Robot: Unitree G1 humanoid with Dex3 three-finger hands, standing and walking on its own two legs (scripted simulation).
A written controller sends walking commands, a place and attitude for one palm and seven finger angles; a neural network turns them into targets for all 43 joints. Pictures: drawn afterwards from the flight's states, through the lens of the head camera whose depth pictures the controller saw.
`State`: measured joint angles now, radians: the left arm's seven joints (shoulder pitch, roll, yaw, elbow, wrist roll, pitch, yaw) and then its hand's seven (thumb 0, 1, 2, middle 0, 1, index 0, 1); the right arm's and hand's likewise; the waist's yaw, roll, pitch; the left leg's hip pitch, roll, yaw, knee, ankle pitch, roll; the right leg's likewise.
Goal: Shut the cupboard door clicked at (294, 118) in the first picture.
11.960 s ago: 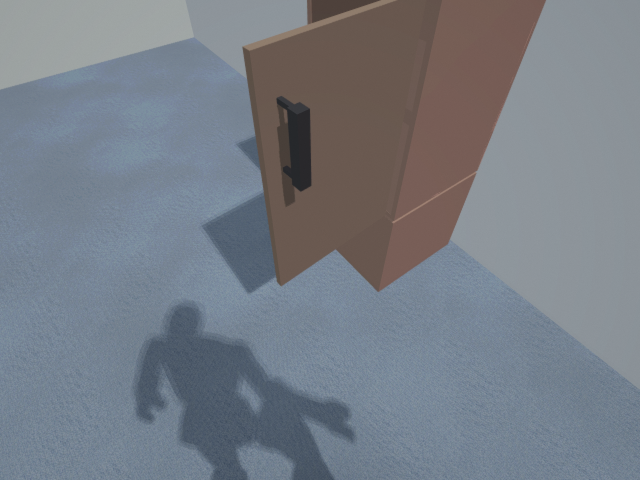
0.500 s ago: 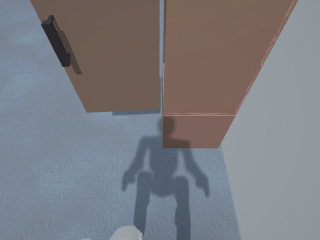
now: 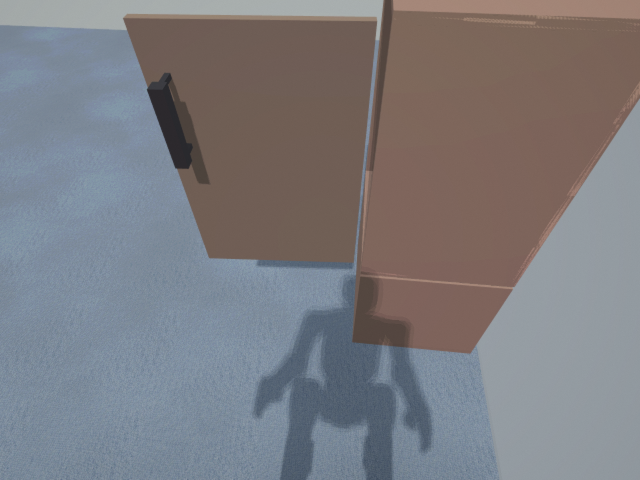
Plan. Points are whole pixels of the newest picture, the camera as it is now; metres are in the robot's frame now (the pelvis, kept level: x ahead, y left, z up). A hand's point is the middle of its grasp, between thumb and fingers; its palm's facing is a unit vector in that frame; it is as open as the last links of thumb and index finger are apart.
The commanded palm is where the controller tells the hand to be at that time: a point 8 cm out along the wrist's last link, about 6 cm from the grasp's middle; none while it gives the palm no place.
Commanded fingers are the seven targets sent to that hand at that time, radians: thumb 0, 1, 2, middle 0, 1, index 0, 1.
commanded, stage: take the last steps up to it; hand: left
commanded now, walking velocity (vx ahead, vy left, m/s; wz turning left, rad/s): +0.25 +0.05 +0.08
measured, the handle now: (175, 121) +0.66 +0.31 +0.09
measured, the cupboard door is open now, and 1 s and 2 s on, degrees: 94 94 94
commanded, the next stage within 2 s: come to a stop and stand still in 0.26 s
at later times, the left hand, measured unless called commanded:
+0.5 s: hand out of the picture +0.14 +0.23 -0.17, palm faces +0.09 -0.98 -0.19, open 7.4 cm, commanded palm none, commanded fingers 0.00 0.90 0.90 -0.20 -0.30 -0.20 -0.30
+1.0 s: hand (176, 429) +0.22 +0.25 -0.18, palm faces +0.08 -0.98 -0.19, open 7.4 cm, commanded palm none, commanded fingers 0.00 0.90 0.90 -0.20 -0.30 -0.20 -0.30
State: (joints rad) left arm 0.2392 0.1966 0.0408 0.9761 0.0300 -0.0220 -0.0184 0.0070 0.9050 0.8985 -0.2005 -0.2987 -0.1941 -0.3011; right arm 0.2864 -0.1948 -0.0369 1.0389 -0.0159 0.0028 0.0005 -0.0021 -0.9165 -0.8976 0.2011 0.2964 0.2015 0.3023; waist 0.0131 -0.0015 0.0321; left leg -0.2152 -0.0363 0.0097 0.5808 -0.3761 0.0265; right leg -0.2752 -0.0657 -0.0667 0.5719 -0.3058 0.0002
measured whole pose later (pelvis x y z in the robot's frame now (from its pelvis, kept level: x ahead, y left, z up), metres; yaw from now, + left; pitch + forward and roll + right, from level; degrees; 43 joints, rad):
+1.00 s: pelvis +0.16 +0.06 +0.00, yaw +2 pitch +0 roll +0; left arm 0.17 0.20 0.04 1.01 0.01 0.03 0.03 0.00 0.90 0.90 -0.20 -0.30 -0.20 -0.30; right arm 0.17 -0.17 -0.04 1.03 -0.01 0.04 -0.02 0.00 -0.90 -0.90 0.20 0.30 0.20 0.30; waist 0.01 -0.06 0.08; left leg -0.21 -0.02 0.06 0.52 -0.30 0.03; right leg -0.31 -0.05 -0.06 0.61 -0.35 0.00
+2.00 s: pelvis +0.15 +0.06 +0.01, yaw +1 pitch -1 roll +1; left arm 0.28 0.15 -0.02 1.09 0.01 -0.02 0.04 0.01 0.91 0.90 -0.20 -0.30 -0.20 -0.30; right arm 0.28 -0.18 0.01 1.07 -0.01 -0.02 -0.02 0.02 -0.93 -0.90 0.20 0.30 0.20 0.30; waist 0.00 0.03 0.03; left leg -0.20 -0.02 0.07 0.51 -0.29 0.03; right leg -0.16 -0.03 0.01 0.53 -0.34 0.02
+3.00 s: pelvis +0.21 +0.07 +0.00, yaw +1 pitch +1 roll +1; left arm 0.15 0.19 0.01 1.01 0.01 0.00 0.05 0.00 0.90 0.90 -0.20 -0.30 -0.20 -0.30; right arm 0.24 -0.14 -0.02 1.08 0.00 0.00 -0.04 0.00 -0.91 -0.90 0.20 0.30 0.20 0.30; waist -0.01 -0.01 0.08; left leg -0.14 -0.04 0.08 0.53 -0.38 0.02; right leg -0.29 -0.04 -0.07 0.60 -0.32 -0.02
